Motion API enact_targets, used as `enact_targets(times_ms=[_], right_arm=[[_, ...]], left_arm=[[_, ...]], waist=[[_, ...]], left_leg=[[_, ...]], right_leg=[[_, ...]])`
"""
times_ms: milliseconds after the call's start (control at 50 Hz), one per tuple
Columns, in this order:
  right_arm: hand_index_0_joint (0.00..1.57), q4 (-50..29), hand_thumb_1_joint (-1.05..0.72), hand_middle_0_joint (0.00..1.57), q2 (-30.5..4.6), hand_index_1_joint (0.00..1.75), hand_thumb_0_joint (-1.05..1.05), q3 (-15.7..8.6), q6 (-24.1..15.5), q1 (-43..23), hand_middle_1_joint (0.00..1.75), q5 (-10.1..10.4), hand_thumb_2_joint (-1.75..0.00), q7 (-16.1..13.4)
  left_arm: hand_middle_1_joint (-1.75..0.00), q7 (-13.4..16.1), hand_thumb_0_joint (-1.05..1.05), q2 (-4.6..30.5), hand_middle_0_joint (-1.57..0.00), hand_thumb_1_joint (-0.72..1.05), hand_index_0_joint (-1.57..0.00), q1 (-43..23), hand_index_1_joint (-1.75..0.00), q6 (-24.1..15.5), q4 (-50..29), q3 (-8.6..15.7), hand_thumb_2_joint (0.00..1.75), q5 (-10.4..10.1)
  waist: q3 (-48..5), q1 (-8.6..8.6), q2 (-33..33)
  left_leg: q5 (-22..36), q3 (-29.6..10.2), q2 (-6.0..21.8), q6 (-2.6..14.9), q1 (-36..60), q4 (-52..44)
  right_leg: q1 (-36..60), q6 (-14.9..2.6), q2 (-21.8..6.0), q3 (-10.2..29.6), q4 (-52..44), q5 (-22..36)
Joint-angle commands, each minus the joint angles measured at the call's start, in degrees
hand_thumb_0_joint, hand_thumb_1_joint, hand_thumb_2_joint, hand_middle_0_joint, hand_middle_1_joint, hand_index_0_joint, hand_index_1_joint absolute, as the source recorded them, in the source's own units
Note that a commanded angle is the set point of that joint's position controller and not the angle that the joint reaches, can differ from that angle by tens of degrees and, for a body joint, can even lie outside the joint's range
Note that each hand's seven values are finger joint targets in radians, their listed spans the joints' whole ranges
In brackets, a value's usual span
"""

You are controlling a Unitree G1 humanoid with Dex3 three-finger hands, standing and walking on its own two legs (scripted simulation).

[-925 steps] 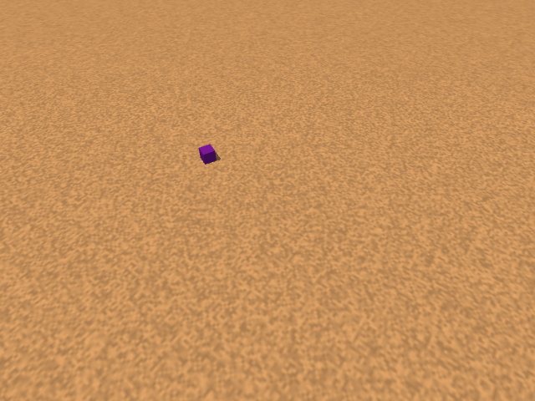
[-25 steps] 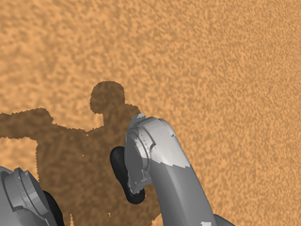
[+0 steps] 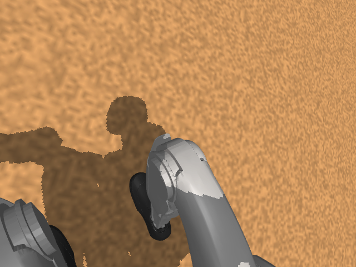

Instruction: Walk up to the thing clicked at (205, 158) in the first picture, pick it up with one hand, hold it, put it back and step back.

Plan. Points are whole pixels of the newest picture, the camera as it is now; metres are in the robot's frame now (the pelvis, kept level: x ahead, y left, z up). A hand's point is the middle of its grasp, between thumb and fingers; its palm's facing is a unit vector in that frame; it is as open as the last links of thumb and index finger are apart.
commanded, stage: settle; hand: left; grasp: from above
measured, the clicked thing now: out of the picture +0.43 +0.34 -0.28
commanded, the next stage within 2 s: lift in 0.78 s
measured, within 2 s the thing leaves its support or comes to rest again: leaves its support in 0.26 s
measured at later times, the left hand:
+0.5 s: hand out of the picture +0.44 +0.34 -0.20, palm faces -0.28 -0.29 -0.92, open 9.9 cm
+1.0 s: hand out of the picture +0.43 +0.33 -0.13, palm faces -0.28 -0.31 -0.91, open 9.8 cm
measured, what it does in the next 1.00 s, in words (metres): stands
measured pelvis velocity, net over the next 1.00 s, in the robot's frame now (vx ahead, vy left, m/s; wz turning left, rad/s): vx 0.02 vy -0.01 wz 0.13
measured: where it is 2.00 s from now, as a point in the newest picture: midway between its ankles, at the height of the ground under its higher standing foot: (115, 245)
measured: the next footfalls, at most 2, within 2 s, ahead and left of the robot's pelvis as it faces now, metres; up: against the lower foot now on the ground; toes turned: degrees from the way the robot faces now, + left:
none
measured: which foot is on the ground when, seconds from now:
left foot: down 0.00-1.00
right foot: down 0.00-1.00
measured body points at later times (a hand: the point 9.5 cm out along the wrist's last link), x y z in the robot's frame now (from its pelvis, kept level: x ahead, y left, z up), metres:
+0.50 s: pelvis +0.01 +0.00 +0.01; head +0.27 +0.11 +0.37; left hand +0.45 +0.35 -0.15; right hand +0.06 -0.26 -0.05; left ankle +0.07 +0.12 -0.28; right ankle +0.13 -0.12 -0.28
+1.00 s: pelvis +0.02 -0.01 +0.03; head +0.25 +0.05 +0.41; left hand +0.45 +0.35 -0.08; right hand +0.09 -0.27 -0.08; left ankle +0.07 +0.12 -0.28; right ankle +0.13 -0.12 -0.28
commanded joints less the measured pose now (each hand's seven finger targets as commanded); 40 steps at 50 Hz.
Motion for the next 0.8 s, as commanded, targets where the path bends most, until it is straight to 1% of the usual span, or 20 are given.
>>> enact_targets(times_ms=[0,100,180,200,220,300,320,340,360,400,440,460,500,560,580,600,640,700,740,780], right_arm=[[0.2,1.7,-0.92,0.2,-18.5,0.3,0.0,-5.1,0.1,12.5,0.3,0.8,-0.91,-0.3],[0.2,2.2,-0.92,0.2,-17.9,0.3,0.0,-6.6,0.7,13.2,0.3,1.2,-0.91,-0.4],[0.2,2.6,-0.91,0.2,-17.9,0.3,0.0,-9.2,1.4,14.5,0.3,1.7,-0.91,-0.6],[0.2,2.5,-0.92,0.2,-17.7,0.3,0.0,-9.6,1.5,14.0,0.3,1.8,-0.91,-0.4],[0.2,3.1,-0.91,0.2,-18.0,0.3,0.0,-10.4,1.6,14.7,0.3,2.0,-0.91,-0.3],[0.2,2.8,-0.91,0.2,-16.1,0.3,0.0,-12.1,2.6,14.2,0.3,3.4,-0.91,0.0],[0.2,3.5,-0.91,0.2,-15.7,0.3,0.0,-12.3,2.9,13.4,0.3,3.9,-0.91,0.0],[0.2,3.2,-0.91,0.2,-15.7,0.3,0.0,-13.2,3.2,14.1,0.3,4.3,-0.91,-0.2],[0.2,4.3,-0.91,0.2,-15.5,0.3,0.0,-14.0,3.7,15.0,0.3,4.5,-0.91,-0.3],[0.2,4.4,-0.91,0.2,-14.2,0.3,0.0,-14.4,4.4,14.6,0.3,5.2,-0.9,-0.4],[0.2,4.0,-0.91,0.2,-14.4,0.3,0.0,-15.2,5.0,14.2,0.3,6.2,-0.9,-0.8],[0.2,4.4,-0.9,0.2,-14.1,0.3,0.0,-15.3,5.6,14.4,0.3,6.1,-0.9,-0.9],[0.2,5.4,-0.9,0.2,-13.9,0.3,0.0,-16.1,6.2,15.6,0.3,6.2,-0.9,-1.6],[0.2,4.4,-0.9,0.2,-12.8,0.3,0.0,-16.2,6.3,14.8,0.3,5.9,-0.9,-2.6],[0.2,4.4,-0.9,0.2,-12.1,0.3,0.0,-16.1,6.3,13.8,0.3,5.7,-0.9,-3.0],[0.2,4.5,-0.9,0.2,-12.2,0.3,0.0,-16.1,6.1,14.4,0.3,5.5,-0.9,-3.5],[0.2,4.9,-0.9,0.2,-12.2,0.3,0.0,-16.2,6.1,15.1,0.3,5.4,-0.9,-4.0],[0.2,5.2,-0.9,0.2,-12.0,0.3,0.0,-16.7,6.2,15.0,0.3,5.5,-0.9,-4.9],[0.2,5.3,-0.9,0.2,-11.7,0.3,0.0,-16.7,6.3,14.6,0.3,5.4,-0.9,-5.4],[0.2,5.8,-0.9,0.2,-11.1,0.3,0.0,-17.0,6.4,14.8,0.3,5.4,-0.9,-5.8]], left_arm=[[-0.68,0.7,0.0,10.2,-0.94,0.51,-0.95,-9.8,-0.67,-0.1,-5.1,-0.7,0.64,0.1],[-0.65,-0.7,0.0,9.6,-0.94,0.5,-0.94,-10.2,-0.65,0.0,-9.2,-0.7,0.65,0.8],[-0.64,0.1,0.0,10.3,-0.98,0.52,-0.97,-11.5,-0.65,1.1,-15.4,1.8,0.69,1.6],[-0.63,0.2,0.0,8.3,-0.97,0.52,-0.97,-12.8,-0.64,1.5,-16.3,0.8,0.67,1.1],[-0.62,0.5,0.0,8.7,-0.95,0.49,-0.95,-11.3,-0.62,2.1,-16.5,2.6,0.63,0.8],[-0.59,-0.6,0.0,3.5,-0.92,0.48,-0.93,-13.2,-0.59,4.1,-24.2,0.8,0.58,-0.8],[-0.58,-1.4,0.0,2.4,-0.91,0.45,-0.91,-11.3,-0.58,4.8,-21.8,0.2,0.58,-1.4],[-0.58,-2.6,0.0,0.8,-0.91,0.44,-0.9,-8.6,-0.59,5.5,-21.9,-0.5,0.61,-0.9],[-0.56,-3.4,0.0,2.0,-0.92,0.45,-0.92,-8.9,-0.57,5.7,-23.9,0.4,0.59,-0.4],[-0.57,-5.5,0.0,-2.3,-0.93,0.47,-0.93,-11.4,-0.57,6.2,-28.5,-2.1,0.59,-0.6],[-0.56,-6.9,0.0,-2.5,-0.95,0.47,-0.94,-9.0,-0.57,7.2,-28.3,-1.8,0.63,-0.6],[-0.56,-7.5,0.0,-4.8,-0.95,0.48,-0.94,-6.7,-0.57,7.7,-25.3,-3.0,0.64,-0.9],[-0.59,-8.4,0.0,-4.8,-0.94,0.47,-0.94,-6.4,-0.6,8.0,-25.2,-2.3,0.66,-0.3],[-0.61,-9.8,0.0,-6.6,-0.94,0.47,-0.93,-10.3,-0.62,7.6,-27.8,-3.5,0.67,-0.8],[-0.6,-10.0,0.0,-8.2,-0.94,0.46,-0.93,-8.8,-0.61,7.7,-24.1,-4.4,0.65,-1.5],[-0.6,-9.9,0.0,-5.9,-0.94,0.46,-0.93,-10.3,-0.61,7.4,-26.0,-3.5,0.64,-1.0],[-0.6,-9.7,0.0,-4.9,-0.94,0.47,-0.93,-12.8,-0.61,7.1,-29.0,-2.5,0.65,-1.0],[-0.59,-9.2,0.0,-6.9,-0.95,0.48,-0.94,-13.9,-0.6,8.0,-28.2,-2.6,0.66,-1.3],[-0.58,-8.8,0.0,-6.1,-0.95,0.47,-0.94,-14.3,-0.59,8.3,-27.3,-2.1,0.67,-1.7],[-0.56,-8.9,0.0,-4.9,-0.97,0.48,-0.95,-15.8,-0.58,8.7,-30.1,-1.1,0.68,-1.9]], waist=[[-35.6,-3.25,28.2],[-38.5,-2.04,30.1],[-43.7,-0.27,34.0],[-43.0,-0.51,34.1],[-44.8,0.41,34.5],[-50.5,2.14,37.5],[-48.4,2.79,35.7],[-49.2,3.32,35.4],[-50.1,3.6,34.9],[-53.0,4.45,36.1],[-53.5,5.61,33.8],[-52.3,5.28,32.4],[-51.4,5.46,30.2],[-50.7,5.34,27.0],[-49.8,5.12,25.4],[-50.4,5.18,24.0],[-53.8,5.64,24.3],[-55.6,5.57,25.6],[-55.2,5.57,24.5],[-58.7,6.81,25.9]], left_leg=[[8.7,3.8,1.0,-1.09,25.3,-17.1],[9.0,4.4,0.9,-1.18,27.2,-17.4],[11.1,5.3,0.9,-1.53,30.3,-18.2],[10.2,5.8,0.9,-1.43,29.5,-18.1],[11.0,5.7,0.9,-1.62,30.4,-18.6],[13.6,7.1,0.5,-1.78,32.5,-19.8],[11.5,7.0,0.4,-1.57,30.4,-19.9],[11.8,7.6,0.1,-1.45,30.2,-20.5],[12.6,7.5,0.1,-1.28,30.1,-19.8],[14.4,8.3,-0.3,-1.43,32.0,-20.3],[14.8,8.4,-0.5,-1.21,31.2,-20.7],[14.5,9.0,-0.7,-1.05,29.8,-20.9],[13.4,9.1,-1.0,-0.81,28.6,-21.3],[9.7,10.4,-1.7,-0.06,25.9,-21.4],[8.4,10.9,-1.7,0.05,24.4,-21.9],[8.2,11.4,-2.0,0.41,23.7,-21.2],[9.2,11.8,-2.1,0.35,25.0,-21.2],[10.1,11.4,-1.8,-0.15,29.0,-22.1],[9.0,12.1,-1.9,0.08,27.6,-22.3],[10.3,12.7,-2.0,0.04,29.1,-22.5]], right_leg=[[20.3,-3.76,2.3,-5.2,-11.0,9.9],[19.4,-4.06,2.1,-4.9,-10.7,9.8],[18.9,-4.56,2.1,-4.3,-10.7,11.4],[17.9,-4.63,2.2,-4.0,-11.0,10.7],[17.4,-4.69,2.1,-4.1,-11.0,11.2],[17.9,-5.14,2.1,-3.2,-11.2,13.2],[15.9,-5.18,2.1,-3.1,-10.8,11.2],[16.3,-5.23,2.3,-2.7,-11.4,11.4],[15.2,-5.13,1.9,-2.6,-11.0,12.1],[15.4,-5.58,1.9,-2.2,-10.5,13.0],[14.0,-5.52,1.8,-1.9,-10.7,13.2],[15.2,-5.49,2.0,-1.5,-10.9,13.4],[13.7,-5.42,1.7,-1.2,-11.3,12.2],[14.4,-5.26,1.5,0.1,-13.3,8.6],[16.1,-5.13,1.8,0.4,-13.9,7.4],[16.9,-4.86,1.8,1.0,-14.6,6.8],[18.0,-4.75,1.3,1.4,-14.8,7.3],[16.2,-5.02,0.8,1.3,-14.3,8.4],[17.2,-4.88,0.7,1.8,-15.3,7.2],[18.3,-4.99,0.4,2.3,-15.2,8.0]])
